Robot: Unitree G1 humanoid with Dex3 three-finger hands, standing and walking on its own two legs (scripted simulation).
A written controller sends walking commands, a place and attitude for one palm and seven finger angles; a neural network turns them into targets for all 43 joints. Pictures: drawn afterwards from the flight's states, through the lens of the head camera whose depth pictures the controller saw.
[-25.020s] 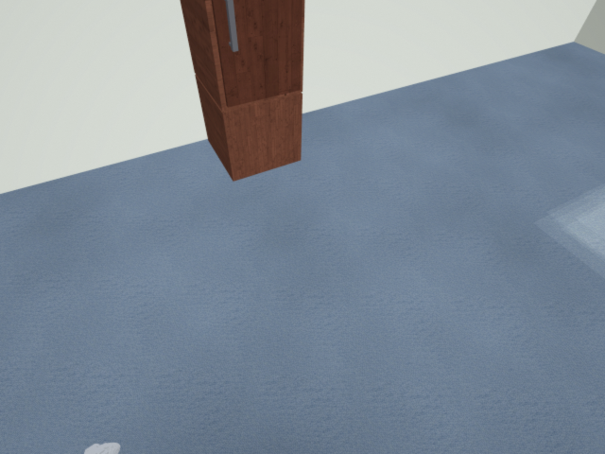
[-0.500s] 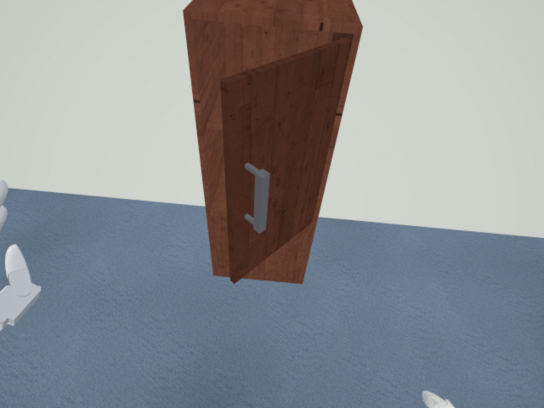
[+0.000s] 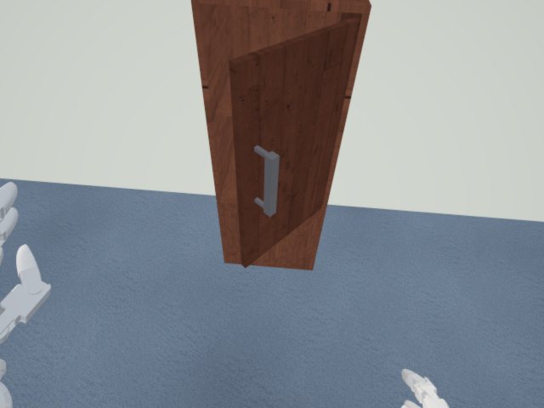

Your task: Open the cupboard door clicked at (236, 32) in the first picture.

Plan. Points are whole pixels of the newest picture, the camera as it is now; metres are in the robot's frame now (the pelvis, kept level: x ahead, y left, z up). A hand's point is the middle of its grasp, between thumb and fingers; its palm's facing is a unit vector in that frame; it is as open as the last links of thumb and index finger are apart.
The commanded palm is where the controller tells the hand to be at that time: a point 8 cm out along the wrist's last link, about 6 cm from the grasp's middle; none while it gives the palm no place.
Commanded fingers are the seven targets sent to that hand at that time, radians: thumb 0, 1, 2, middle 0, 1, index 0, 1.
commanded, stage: let the arm hang, fingers relaxed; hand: left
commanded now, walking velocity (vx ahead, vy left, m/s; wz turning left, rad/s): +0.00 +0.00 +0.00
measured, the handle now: (264, 181) +0.57 +0.06 -0.01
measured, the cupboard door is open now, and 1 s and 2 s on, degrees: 49 49 49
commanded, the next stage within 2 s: look to check the result in 1.10 s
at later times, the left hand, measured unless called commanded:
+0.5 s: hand out of the picture +0.03 +0.17 -0.17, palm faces +0.09 -0.97 -0.21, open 7.1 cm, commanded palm none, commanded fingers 0.00 0.90 0.90 -0.20 -0.30 -0.20 -0.30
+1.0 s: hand out of the picture -0.03 +0.16 -0.16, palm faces +0.10 -0.98 -0.16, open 7.4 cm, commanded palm none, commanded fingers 0.00 0.90 0.90 -0.20 -0.30 -0.20 -0.30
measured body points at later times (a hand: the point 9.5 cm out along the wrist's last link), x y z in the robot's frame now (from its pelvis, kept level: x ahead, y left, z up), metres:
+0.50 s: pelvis +0.01 -0.02 +0.01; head +0.03 -0.01 +0.46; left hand +0.03 +0.22 -0.15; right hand +0.03 -0.25 -0.15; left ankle -0.03 +0.09 -0.73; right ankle +0.01 -0.10 -0.73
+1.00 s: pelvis -0.01 +0.00 +0.01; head +0.00 +0.00 +0.46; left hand -0.03 +0.21 -0.15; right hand -0.02 -0.21 -0.15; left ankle -0.03 +0.09 -0.73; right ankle +0.01 -0.10 -0.73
